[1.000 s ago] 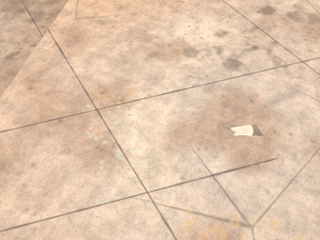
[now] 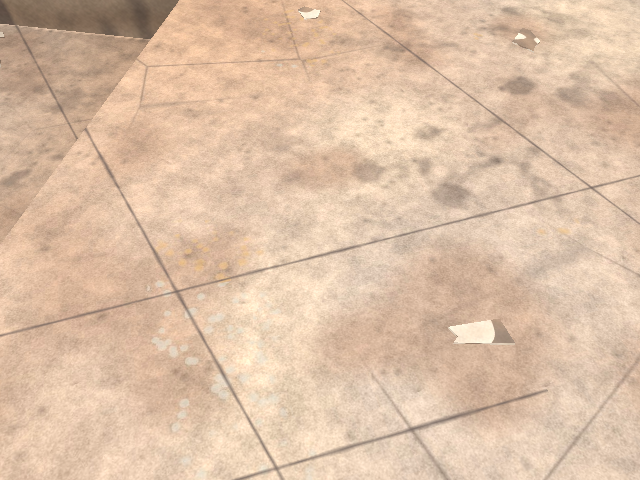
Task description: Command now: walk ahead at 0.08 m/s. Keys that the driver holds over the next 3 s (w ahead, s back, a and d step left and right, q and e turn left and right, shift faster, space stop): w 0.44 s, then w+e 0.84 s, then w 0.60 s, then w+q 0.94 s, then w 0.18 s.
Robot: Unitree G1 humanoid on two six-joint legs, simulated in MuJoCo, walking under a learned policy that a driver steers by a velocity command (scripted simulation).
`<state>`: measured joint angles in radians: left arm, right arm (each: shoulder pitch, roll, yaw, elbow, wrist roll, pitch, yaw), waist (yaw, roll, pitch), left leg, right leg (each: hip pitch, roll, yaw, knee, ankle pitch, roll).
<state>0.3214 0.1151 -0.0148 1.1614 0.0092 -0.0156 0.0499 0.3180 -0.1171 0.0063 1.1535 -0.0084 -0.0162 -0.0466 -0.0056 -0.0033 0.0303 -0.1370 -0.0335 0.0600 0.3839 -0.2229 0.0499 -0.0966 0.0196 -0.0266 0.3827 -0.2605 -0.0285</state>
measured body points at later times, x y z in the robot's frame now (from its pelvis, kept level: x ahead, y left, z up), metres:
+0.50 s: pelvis +0.14 +0.05 +0.00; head +0.15 +0.06 +0.45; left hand +0.14 +0.28 -0.16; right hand +0.10 -0.19 -0.15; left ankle +0.08 +0.10 -0.74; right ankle +0.07 -0.08 -0.66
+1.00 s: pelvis +0.40 +0.01 -0.01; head +0.43 +0.01 +0.44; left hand +0.47 +0.27 -0.16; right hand +0.46 -0.25 -0.13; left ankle +0.45 +0.17 -0.66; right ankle +0.40 -0.01 -0.74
